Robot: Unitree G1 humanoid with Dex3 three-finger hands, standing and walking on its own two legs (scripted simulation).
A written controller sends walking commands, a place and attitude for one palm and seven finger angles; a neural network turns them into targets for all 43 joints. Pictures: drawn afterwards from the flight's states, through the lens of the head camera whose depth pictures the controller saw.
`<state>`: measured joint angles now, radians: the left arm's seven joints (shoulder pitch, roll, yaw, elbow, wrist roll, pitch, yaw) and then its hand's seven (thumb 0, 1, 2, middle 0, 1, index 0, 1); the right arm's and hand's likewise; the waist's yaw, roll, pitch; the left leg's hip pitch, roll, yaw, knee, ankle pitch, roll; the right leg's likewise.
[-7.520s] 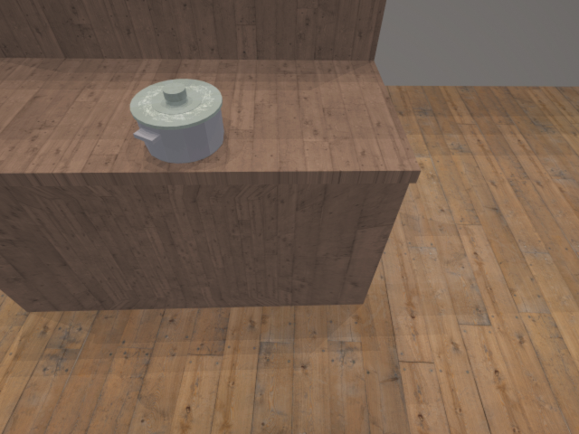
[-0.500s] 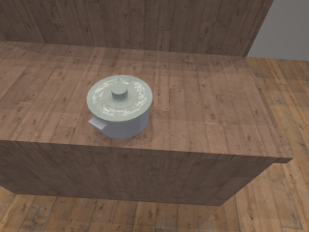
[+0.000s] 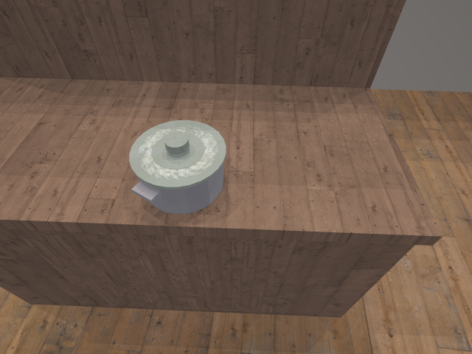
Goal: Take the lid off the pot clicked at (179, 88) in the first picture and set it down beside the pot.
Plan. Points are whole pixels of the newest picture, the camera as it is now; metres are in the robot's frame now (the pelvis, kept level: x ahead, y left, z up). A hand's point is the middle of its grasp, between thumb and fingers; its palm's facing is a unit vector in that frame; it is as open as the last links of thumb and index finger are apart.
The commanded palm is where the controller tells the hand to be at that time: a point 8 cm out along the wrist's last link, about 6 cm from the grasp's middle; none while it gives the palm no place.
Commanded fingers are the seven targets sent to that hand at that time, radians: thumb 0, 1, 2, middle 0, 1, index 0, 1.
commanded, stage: come to a stop and stand still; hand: left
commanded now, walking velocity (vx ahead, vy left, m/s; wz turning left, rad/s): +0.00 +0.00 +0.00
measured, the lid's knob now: (176, 142) +0.49 +0.15 +0.08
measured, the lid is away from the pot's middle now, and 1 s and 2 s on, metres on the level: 0.00 0.00 0.00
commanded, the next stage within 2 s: look again from close up in 0.50 s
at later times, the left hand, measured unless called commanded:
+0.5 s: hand out of the picture +0.02 +0.15 -0.17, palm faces +0.00 -0.98 -0.22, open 7.3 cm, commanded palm none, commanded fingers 0.00 0.90 0.90 -0.20 -0.30 -0.20 -0.30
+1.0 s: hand out of the picture -0.01 +0.15 -0.17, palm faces -0.01 -0.98 -0.18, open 7.4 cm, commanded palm none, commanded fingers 0.00 0.90 0.90 -0.20 -0.30 -0.20 -0.30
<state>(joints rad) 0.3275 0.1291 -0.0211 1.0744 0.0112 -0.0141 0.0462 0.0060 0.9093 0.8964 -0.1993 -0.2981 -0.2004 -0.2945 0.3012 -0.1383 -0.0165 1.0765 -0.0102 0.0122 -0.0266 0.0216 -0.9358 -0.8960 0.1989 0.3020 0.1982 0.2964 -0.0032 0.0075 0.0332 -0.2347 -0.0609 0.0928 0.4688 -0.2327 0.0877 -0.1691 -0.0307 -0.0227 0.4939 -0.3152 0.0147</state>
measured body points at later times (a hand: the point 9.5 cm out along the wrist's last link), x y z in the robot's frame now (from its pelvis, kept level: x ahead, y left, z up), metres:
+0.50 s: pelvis +0.00 -0.03 +0.00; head +0.01 -0.03 +0.45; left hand +0.02 +0.20 -0.15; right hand +0.03 -0.26 -0.16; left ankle +0.02 +0.06 -0.74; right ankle -0.03 -0.13 -0.74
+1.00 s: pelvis -0.01 -0.01 +0.00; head +0.01 -0.01 +0.45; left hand -0.01 +0.21 -0.16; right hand -0.01 -0.24 -0.15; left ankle +0.02 +0.06 -0.74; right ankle -0.03 -0.13 -0.74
